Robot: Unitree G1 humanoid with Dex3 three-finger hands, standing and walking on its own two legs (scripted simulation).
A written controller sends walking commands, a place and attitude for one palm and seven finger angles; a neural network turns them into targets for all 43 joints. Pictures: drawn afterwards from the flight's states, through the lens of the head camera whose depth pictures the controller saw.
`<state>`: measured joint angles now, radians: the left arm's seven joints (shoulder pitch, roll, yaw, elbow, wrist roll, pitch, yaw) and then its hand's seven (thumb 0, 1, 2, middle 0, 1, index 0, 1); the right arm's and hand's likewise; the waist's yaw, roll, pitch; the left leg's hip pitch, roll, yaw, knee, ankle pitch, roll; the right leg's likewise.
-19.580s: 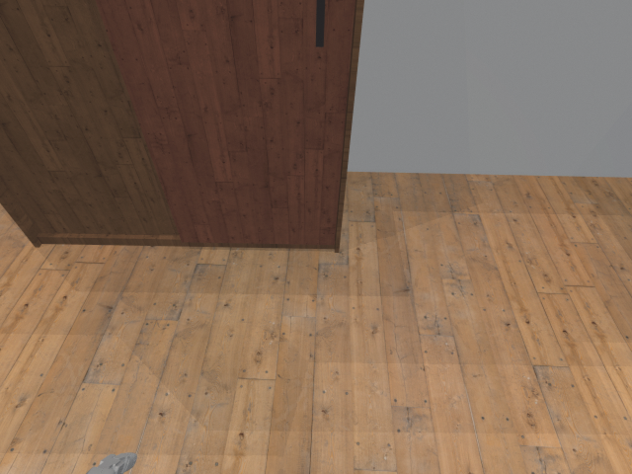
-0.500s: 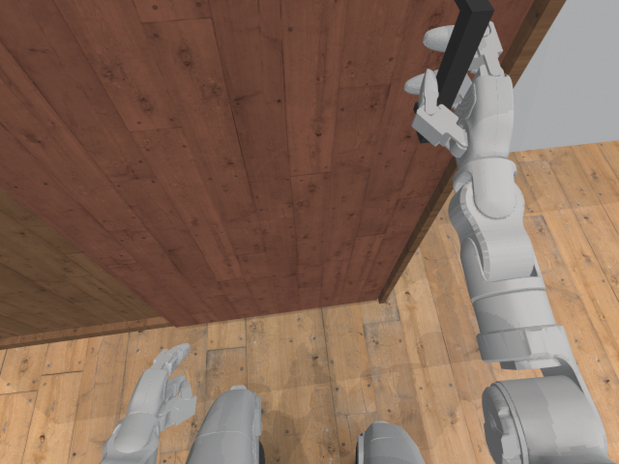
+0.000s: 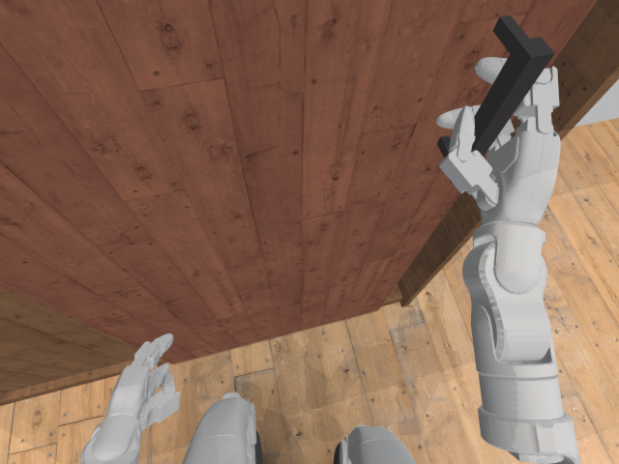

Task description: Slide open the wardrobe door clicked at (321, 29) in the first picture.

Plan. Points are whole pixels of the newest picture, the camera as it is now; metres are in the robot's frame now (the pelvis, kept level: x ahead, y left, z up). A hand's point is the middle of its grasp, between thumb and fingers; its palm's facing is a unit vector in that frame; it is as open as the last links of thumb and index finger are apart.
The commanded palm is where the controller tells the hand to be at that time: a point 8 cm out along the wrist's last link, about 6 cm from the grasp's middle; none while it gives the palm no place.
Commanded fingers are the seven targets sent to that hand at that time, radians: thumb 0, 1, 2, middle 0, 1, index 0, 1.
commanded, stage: step sideways, sliding the door along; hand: right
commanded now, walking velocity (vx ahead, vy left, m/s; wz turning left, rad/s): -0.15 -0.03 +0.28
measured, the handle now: (478, 110) +0.42 -0.18 +0.19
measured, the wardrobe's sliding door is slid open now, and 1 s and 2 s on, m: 0.09 0.45 0.46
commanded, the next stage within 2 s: stop walking and hold the door there in 1.32 s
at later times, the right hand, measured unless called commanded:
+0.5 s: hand (271, 196) +0.34 +0.02 +0.18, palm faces +0.10 +0.99 +0.02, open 6.4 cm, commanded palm +0.30 +0.03 +0.16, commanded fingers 0.00 -0.90 -0.90 0.45 1.40 0.45 1.40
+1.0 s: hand (67, 249) +0.30 +0.18 +0.17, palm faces -0.13 +0.98 -0.14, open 6.6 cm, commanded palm +0.28 +0.15 +0.18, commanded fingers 0.00 -0.90 -0.90 0.45 1.40 0.45 1.40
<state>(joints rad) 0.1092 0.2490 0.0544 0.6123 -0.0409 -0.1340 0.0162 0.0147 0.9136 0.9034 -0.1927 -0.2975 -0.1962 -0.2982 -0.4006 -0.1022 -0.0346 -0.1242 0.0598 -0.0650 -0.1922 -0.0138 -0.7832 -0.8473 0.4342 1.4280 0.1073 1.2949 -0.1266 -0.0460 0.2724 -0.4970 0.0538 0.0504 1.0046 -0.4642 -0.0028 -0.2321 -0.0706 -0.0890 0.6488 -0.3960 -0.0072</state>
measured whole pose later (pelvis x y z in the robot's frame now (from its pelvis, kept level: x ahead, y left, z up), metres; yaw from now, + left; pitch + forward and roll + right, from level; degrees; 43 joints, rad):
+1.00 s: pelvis -0.07 +0.21 +0.00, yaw +13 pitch -1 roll +0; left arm 0.11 0.17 -0.01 0.63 -0.03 -0.06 0.01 0.01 0.91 0.90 -0.20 -0.30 -0.20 -0.30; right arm -0.27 -0.16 -0.02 -0.12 0.06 -0.09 -0.12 -0.01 -0.74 -0.84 0.50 1.40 0.14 1.35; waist -0.03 -0.09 0.20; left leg -0.31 0.02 0.07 0.65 -0.30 0.01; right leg -0.38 -0.23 0.00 0.88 -0.53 0.04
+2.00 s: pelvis -0.14 +0.39 +0.00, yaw +12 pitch -1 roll +0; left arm 0.17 0.35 0.05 0.69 -0.04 -0.02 0.09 0.01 0.91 0.90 -0.19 -0.30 -0.20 -0.30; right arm -0.46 -0.45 -0.37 0.46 0.02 -0.16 -0.11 -0.09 -0.64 -0.84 0.45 1.40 0.33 1.37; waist 0.04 0.02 0.07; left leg -0.35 0.13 0.07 0.59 -0.22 -0.05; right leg -0.26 -0.04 -0.09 0.58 -0.29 0.00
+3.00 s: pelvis -0.20 +0.35 +0.01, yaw +19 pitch +0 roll +1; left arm 0.33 0.31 -0.01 0.76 -0.05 -0.02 0.11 0.01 0.91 0.90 -0.20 -0.30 -0.20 -0.30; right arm -0.70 -0.57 -0.37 0.96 0.02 -0.18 -0.08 -0.06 -0.71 -0.81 0.44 1.38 0.32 1.39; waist 0.06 -0.03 0.03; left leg -0.30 0.02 0.07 0.53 -0.23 0.00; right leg -0.34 -0.07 -0.11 0.57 -0.23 -0.01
